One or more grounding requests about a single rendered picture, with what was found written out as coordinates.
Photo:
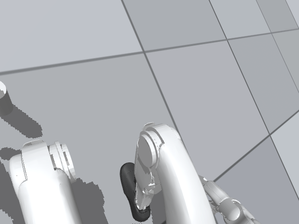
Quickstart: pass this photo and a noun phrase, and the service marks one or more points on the right robot hand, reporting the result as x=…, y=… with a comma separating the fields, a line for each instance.
x=215, y=193

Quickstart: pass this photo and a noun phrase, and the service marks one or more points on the right robot arm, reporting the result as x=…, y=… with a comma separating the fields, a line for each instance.
x=234, y=212

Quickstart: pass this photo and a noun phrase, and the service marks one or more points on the right robot foot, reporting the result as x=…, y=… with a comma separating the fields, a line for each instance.
x=128, y=182

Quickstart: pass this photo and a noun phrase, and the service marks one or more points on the bottle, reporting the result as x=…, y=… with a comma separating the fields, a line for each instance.
x=6, y=106

